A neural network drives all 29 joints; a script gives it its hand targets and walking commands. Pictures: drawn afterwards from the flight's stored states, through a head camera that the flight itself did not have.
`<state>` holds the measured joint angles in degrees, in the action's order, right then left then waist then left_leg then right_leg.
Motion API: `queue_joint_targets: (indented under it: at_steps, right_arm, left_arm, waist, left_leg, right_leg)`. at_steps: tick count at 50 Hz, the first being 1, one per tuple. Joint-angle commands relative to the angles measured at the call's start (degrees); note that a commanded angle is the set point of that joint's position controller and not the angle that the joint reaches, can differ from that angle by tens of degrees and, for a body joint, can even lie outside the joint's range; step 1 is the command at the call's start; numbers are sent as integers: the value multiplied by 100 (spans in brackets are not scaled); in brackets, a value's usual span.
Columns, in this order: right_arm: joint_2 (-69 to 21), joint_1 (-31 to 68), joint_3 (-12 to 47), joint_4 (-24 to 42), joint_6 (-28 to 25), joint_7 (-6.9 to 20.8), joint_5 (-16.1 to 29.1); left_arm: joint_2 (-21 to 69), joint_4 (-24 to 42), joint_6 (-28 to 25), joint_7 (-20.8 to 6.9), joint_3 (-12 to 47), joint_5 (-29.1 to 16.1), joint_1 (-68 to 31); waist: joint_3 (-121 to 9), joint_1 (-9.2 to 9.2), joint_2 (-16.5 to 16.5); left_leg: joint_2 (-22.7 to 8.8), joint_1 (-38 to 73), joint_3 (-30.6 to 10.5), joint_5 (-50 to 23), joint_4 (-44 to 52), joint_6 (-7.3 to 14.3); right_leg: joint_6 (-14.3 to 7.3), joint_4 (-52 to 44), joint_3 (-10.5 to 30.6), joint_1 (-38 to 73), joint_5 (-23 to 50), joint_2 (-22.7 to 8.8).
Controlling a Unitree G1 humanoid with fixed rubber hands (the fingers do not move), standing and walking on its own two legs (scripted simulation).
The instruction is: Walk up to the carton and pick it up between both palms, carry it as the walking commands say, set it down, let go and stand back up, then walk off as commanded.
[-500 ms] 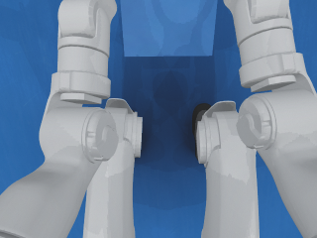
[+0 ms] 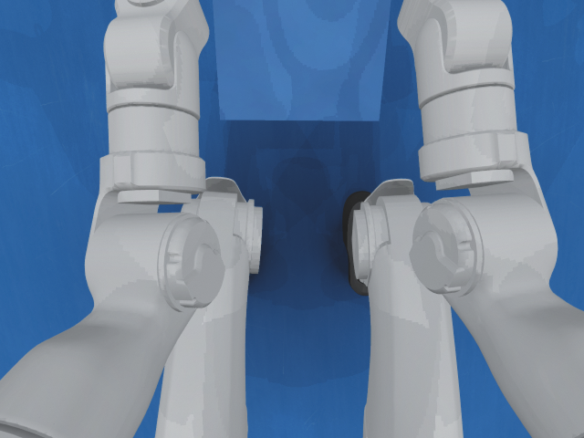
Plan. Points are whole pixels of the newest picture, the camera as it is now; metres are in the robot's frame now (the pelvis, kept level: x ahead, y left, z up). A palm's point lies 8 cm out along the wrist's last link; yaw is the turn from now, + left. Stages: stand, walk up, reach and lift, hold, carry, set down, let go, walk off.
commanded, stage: reach and lift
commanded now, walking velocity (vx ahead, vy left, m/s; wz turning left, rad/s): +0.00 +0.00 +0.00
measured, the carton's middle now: out of the picture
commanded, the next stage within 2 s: none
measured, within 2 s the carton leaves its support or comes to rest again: neither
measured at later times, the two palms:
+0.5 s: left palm out of the picture +0.53 +0.12 -0.03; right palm out of the picture +0.54 -0.11 -0.03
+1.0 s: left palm out of the picture +0.51 +0.12 +0.04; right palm out of the picture +0.52 -0.11 +0.04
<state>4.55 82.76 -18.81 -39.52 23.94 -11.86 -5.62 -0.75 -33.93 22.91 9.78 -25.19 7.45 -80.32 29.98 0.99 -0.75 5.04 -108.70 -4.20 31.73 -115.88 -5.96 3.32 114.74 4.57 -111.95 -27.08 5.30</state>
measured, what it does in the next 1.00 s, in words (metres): rises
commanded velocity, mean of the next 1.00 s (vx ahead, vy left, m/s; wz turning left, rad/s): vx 0.00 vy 0.00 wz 0.00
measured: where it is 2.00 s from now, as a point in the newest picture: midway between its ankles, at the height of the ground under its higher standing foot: (296, 265)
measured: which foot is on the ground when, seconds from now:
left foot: down 0.00-1.00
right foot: down 0.00-1.00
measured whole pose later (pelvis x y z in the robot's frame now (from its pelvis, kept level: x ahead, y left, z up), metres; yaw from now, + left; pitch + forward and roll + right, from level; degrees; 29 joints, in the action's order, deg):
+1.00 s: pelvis -0.01 +0.00 +0.10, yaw +0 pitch +16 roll +2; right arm 0.7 74.2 -19.3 -33.7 27.7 -11.6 -7.2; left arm 1.8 -29.4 26.4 9.5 -23.5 8.3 -71.5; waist 29.9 1.6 -1.1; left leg 4.1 -85.7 -4.5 27.6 -96.9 -5.3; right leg 2.3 96.4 4.9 -88.7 -23.8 4.5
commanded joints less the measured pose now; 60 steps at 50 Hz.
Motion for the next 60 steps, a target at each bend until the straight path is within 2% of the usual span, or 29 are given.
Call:
queue_joint_targets:
  at_steps: [1,4,6,8,11,12,14,15,16,17,18,21,22,25,26,28,29,32,34,35,38,42,43,49,50,54,55,58,60]
  right_arm:
    - [-6288,4685,3277,821,-175,1849,1014]
    - [-6309,4512,3206,737,-151,1822,947]
    - [-6512,4316,3180,545,-82,1888,961]
    - [-6412,4764,3443,1118,-116,1878,1037]
    - [-6541,4545,3556,1098,4,1790,1048]
    - [-6439,4564,3459,1065,2,1781,1031]
    - [-6538,4610,3474,950,30,1839,1133]
    - [-6418,4548,3363,854,34,1859,992]
    - [-6540,4503,3254,675,86,1847,909]
    - [-6584,4423,3281,781,76,1859,977]
    - [-6575,4425,3324,907,58,1869,955]
    - [-6739,4376,3446,795,81,1846,995]
    - [-6704,4266,3441,914,95,1846,952]
    - [-6779,4444,3591,1244,85,1814,1078]
    - [-6701,4258,3385,774,147,1834,928]
    - [-6857,4181,3516,933,121,1856,1060]
    - [-6804,4061,3350,693,163,1883,870]
    - [-6881,4156,3608,1016,152,1882,1095]
    - [-6821,4122,3571,1002,148,1836,1054]
    - [-6965,4121,3713,1100,168,1837,1147]
    - [-6771,4229,3614,1153,127,1823,1048]
    - [-6850,4021,3719,1185,138,1830,1114]
    - [-6749,3778,3588,956,172,1840,909]
    - [-6872,3757,3622,956,135,1831,1024]
    - [-6964,3920,3736,1167,139,1831,1046]
    - [-6934,3719,3547,874,129,1841,997]
    - [-7017,3703,3633,988,175,1833,1010]
    - [-7131,3583,3883,1184,165,1821,1102]
    - [-6953,3547,3663,958,102,1848,963]
  left_arm:
    - [6357,97,74,-1665,3441,-925,-4162]
    - [6415,-16,72,-1698,3407,-910,-4155]
    - [6364,87,95,-1714,3414,-839,-4059]
    - [6447,154,136,-1726,3477,-861,-3985]
    - [6470,576,147,-1719,3768,-1156,-4390]
    - [6430,566,163,-1711,3808,-1151,-4475]
    - [6338,473,200,-1671,3670,-1005,-4338]
    - [6395,410,222,-1711,3717,-978,-4391]
    - [6404,156,225,-1730,3499,-920,-4239]
    - [6363,286,209,-1737,3519,-879,-4186]
    - [6497,366,228,-1746,3680,-968,-4183]
    - [6490,392,190,-1767,3622,-988,-4143]
    - [6604,468,233,-1770,3790,-1061,-4176]
    - [6540,635,224,-1768,3871,-1092,-4128]
    - [6429,377,255,-1775,3734,-1051,-4210]
    - [6645,287,286,-1799,3768,-968,-3821]
    - [6602,233,293,-1804,3680,-914,-3942]
    - [6586,751,246,-1767,3905,-1079,-4120]
    - [6590,707,267,-1751,3976,-1157,-4171]
    - [6543,745,282,-1738,3962,-1086,-3919]
    - [6687,351,324,-1768,3845,-1081,-3788]
    - [6723,881,271,-1721,4112,-1180,-4017]
    - [6772,507,320,-1733,3985,-1110,-3600]
    - [6643,553,261,-1742,3984,-1119,-3675]
    - [6802,547,286,-1751,4031,-1143,-3579]
    - [6697,381,259,-1763,3918,-1039,-3566]
    - [6804,752,250,-1778,4141,-1252,-3835]
    - [6728,602,262,-1729,4011,-1059,-3254]
    - [6806,472,251,-1756,3933,-994,-3228]
  waist:
    - [-13103,268,-125]
    - [-13032,191,-122]
    - [-13014,308,-70]
    - [-13539,371,-168]
    - [-13966,184,-309]
    - [-13739,165,-108]
    - [-13547,403,-85]
    - [-13379,245,11]
    - [-13168,256,-210]
    - [-13223,347,-102]
    - [-13424,140,-139]
    - [-13587,350,-182]
    - [-13694,104,-172]
    - [-13946,289,-152]
    - [-13394,231,-198]
    - [-13539,354,-54]
    - [-13252,212,-232]
    - [-13761,338,-133]
    - [-13775,235,-136]
    - [-13945,419,-120]
    - [-13540,333,-139]
    - [-13846,277,-38]
    - [-13507,141,-159]
    - [-13249,325,-73]
    - [-13548,235,-246]
    - [-13044,297,-63]
    - [-13324,137,-146]
    - [-13618,448,-205]
    - [-13113,370,-140]
  left_leg:
    - [507,3734,1051,-1365,1428,353]
    - [503,3557,1037,-1305,1487,368]
    - [495,3598,1069,-1139,1602,366]
    - [527,3764,1086,-1360,1601,372]
    - [560,3937,1027,-1469,1712,349]
    - [520,4032,1041,-1373,1789,320]
    - [508,4053,1037,-1141,1895,372]
    - [512,3867,1067,-964,1907,333]
    - [515,3788,1035,-811,2025,377]
    - [529,3937,1076,-874,2079,377]
    - [516,4074,989,-1076,2045,364]
    - [540,3907,1079,-1081,2044,355]
    - [533,4197,992,-1117,2140,345]
    - [526,4407,1002,-1239,2234,387]
    - [523,4071,984,-857,2322,387]
    - [550,4250,1049,-1014,2364,380]
    - [534,4200,961,-812,2478,384]
    - [531,4600,964,-1207,2525,366]
    - [524,4641,932,-1149,2585,346]
    - [558,4836,974,-1218,2630,377]
    - [547,4592,941,-963,2742,368]
    - [547,5043,886,-1088,2882,338]
    - [527,5034,806,-1071,2963,323]
    - [485,5043,826,-869,3221,366]
    - [533,5255,788,-946,3256,377]
    - [500,5127,811,-702,3438,369]
    - [518,5410,782,-791,3505,360]
    - [519,5698,783,-1063,3603,390]
    - [504,5502,727,-831,3646,376]
  right_leg:
    - [-94,-1236,-1033,4502,993,508]
    - [-88,-1346,-971,4617,1016,491]
    - [-70,-1461,-969,4664,858,510]
    - [-61,-1477,-954,5079,1089,525]
    - [-47,-1602,-923,5408,1260,526]
    - [-73,-1661,-880,5346,1147,510]
    - [-77,-1708,-845,5215,851,493]
    - [-92,-1781,-881,5158,743,479]
    - [-54,-1840,-916,5185,569,487]
    - [-59,-1915,-855,5327,637,497]
    - [-77,-1903,-904,5313,872,517]
    - [-58,-1980,-782,5605,896,500]
    - [-54,-2015,-863,5738,995,511]
    - [-70,-2103,-779,5914,1022,516]
    - [-80,-2196,-784,5710,687,487]
    - [-58,-2298,-716,5933,802,502]
    - [-45,-2320,-824,5687,609,485]
    - [-55,-2314,-782,5980,987,515]
    - [-88,-2421,-747,6125,974,515]
    - [-56,-2501,-685,6277,962,496]
    - [-87,-2623,-663,6272,721,461]
    - [-104,-2779,-628,6514,859,486]
    - [-118,-2810,-730,6300,834,490]
    - [-122,-3047,-580,6648,638,427]
    - [-67,-3132,-615,6843,715,439]
    - [-105,-3321,-528,6751,419,414]
    - [-100,-3407,-547,7023,535,415]
    - [-53,-3458,-528,7196,736,430]
    - [-104,-3573,-474,6982,500,398]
